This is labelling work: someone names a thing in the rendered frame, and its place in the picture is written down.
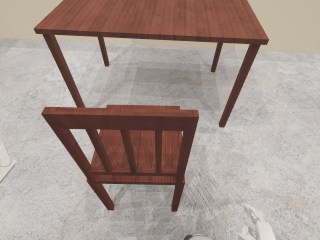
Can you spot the robot right hand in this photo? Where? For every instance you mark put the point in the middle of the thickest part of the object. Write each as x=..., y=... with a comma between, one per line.
x=262, y=229

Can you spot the table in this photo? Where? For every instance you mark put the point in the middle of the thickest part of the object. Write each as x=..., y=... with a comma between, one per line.
x=214, y=21

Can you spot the robot left hand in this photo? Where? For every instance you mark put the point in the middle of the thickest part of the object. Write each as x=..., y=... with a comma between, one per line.
x=6, y=163

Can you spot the chair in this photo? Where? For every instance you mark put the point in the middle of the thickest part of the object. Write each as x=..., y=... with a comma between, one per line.
x=136, y=144

